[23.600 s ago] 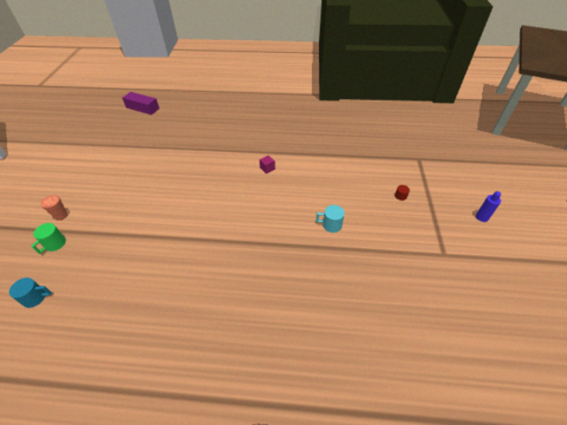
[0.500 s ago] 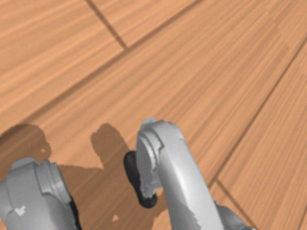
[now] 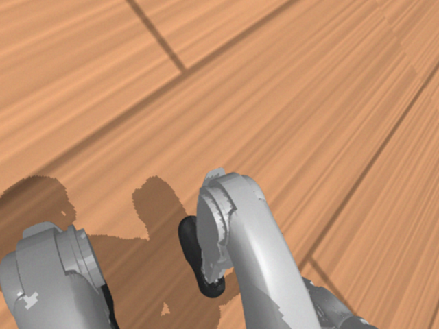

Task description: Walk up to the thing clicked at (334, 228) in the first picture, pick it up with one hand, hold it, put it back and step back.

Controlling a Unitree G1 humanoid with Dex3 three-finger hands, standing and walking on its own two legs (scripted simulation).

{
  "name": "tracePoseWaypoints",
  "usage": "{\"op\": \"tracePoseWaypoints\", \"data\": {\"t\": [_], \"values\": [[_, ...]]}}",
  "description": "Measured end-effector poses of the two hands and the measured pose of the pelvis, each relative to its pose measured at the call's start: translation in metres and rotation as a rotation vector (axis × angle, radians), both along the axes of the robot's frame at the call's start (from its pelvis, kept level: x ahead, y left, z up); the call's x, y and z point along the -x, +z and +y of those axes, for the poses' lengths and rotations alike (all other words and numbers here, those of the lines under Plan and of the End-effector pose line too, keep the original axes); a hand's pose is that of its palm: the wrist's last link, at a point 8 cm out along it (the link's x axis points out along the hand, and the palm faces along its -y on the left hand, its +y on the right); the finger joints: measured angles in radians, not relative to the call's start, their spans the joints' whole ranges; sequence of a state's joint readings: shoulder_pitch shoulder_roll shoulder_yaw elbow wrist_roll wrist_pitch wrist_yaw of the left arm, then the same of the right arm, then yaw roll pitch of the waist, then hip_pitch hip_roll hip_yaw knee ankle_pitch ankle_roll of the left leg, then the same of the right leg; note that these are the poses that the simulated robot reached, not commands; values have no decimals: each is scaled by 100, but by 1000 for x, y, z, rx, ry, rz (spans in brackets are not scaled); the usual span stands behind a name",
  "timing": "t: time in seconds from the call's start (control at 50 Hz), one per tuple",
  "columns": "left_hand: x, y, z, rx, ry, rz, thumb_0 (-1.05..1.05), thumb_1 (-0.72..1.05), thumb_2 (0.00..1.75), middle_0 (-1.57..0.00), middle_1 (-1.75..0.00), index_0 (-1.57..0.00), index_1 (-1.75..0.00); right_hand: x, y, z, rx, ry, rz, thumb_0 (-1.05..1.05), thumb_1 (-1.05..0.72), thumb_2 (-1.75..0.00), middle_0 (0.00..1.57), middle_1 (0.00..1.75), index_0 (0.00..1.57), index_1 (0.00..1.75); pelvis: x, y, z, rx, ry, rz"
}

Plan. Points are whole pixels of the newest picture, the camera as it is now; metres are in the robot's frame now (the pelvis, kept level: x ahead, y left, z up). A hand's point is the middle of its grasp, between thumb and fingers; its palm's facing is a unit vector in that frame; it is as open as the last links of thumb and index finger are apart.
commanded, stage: withdraw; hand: left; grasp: from above
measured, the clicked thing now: out of the picture +0.45 +0.33 -0.27
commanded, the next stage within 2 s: home in 0.96 s
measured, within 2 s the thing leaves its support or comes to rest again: neither
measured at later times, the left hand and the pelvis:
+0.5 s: hand out of the picture +0.46 +0.36 -0.10, palm faces -0.34 -0.04 -0.94, open 14.2 cm; pelvis +0.00 +0.00 +0.03, yaw +4 degrees
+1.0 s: hand out of the picture +0.44 +0.34 -0.13, palm faces -0.45 -0.06 -0.89, open 14.1 cm; pelvis -0.01 +0.00 +0.03, yaw +5 degrees
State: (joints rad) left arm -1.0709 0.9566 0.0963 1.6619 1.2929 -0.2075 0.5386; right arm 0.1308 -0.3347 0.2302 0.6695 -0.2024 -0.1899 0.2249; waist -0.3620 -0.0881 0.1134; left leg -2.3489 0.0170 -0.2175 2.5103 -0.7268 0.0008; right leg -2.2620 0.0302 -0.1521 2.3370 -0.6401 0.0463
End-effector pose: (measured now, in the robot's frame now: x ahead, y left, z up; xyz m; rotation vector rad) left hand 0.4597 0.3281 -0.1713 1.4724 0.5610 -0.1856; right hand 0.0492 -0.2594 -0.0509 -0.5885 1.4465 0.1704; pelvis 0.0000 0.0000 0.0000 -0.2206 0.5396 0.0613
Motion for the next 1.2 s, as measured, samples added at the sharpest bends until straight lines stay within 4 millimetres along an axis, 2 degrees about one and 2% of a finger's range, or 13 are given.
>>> {"op": "tracePoseWaypoints", "data": {"t": [0.18,0.28,0.34,0.44,0.54,0.62,0.7,0.8,0.9,1.02,1.1,1.2], "values": [[-2,2,1,-7,8,-4,0,-51,99,-8,-108,-10,-106,4,-2,3,-11,-8,2,0,-91,-90,20,30,20,30,0,-1,0,-2,1,-1],[-5,17,5,-17,7,-59,-1,-54,97,-8,-106,-10,-104,6,-3,3,-19,-32,8,0,-91,-90,20,30,20,30,-1,1,-1,-5,5,16],[-6,39,10,-37,9,-109,-1,-56,97,-8,-105,-10,-103,2,-4,1,-28,-61,-2,0,-92,-90,20,30,20,30,-3,5,-1,-13,11,36],[-4,98,22,-86,39,-162,0,-55,98,-8,-103,-9,-102,-17,-6,-3,-54,-112,-42,0,-92,-90,20,30,20,30,-6,20,-2,-38,27,72],[5,150,32,-113,85,-68,0,-55,100,-8,-101,-9,-102,-41,0,-3,-78,-139,-105,0,-92,-90,20,30,20,30,-3,45,-2,-57,42,83],[14,171,28,-73,82,38,-1,-54,101,-8,-102,-8,-102,-52,11,-3,-77,-134,-141,0,-92,-90,20,30,20,30,2,61,-2,-72,54,74],[19,170,19,-12,37,88,-1,-53,102,-8,-102,-8,-103,-52,23,-9,-35,-114,-150,0,-92,-90,20,30,20,30,8,68,-5,-78,60,62],[18,150,12,28,-48,66,0,-53,103,-8,-103,-8,-103,-37,30,-20,48,-99,-115,0,-91,-90,20,30,20,30,13,61,-7,-71,60,56],[16,119,12,6,-91,41,0,-54,103,-8,-102,-8,-103,-17,23,-26,103,-111,-63,0,-91,-90,20,30,20,30,14,43,-5,-60,57,49],[7,93,11,-16,-80,-22,0,-53,102,-8,-102,-9,-103,8,8,-17,95,-143,-9,0,-91,-90,20,30,20,30,14,27,-3,-51,54,49],[-2,97,14,-40,-38,-87,0,-52,101,-9,-101,-10,-101,16,-1,-7,64,-179,3,0,-91,-90,20,30,20,30,11,23,-3,-56,53,63],[-9,123,21,-68,26,-106,0,-44,98,-15,-93,-15,-93,14,-5,2,14,-219,-8,0,-90,-90,20,30,20,30,6,30,-3,-61,51,88]]}}
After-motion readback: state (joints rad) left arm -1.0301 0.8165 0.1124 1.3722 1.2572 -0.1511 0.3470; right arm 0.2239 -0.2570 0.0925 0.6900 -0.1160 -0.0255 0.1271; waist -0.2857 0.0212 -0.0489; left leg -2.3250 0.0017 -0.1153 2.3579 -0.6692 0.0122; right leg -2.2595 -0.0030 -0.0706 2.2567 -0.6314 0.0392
